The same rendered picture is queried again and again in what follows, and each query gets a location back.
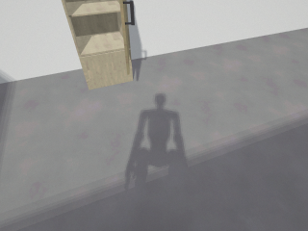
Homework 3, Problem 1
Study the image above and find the cupboard door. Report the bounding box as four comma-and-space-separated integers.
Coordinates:
119, 0, 130, 75

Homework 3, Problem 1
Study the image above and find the handle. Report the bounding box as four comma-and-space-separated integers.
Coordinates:
123, 0, 135, 26

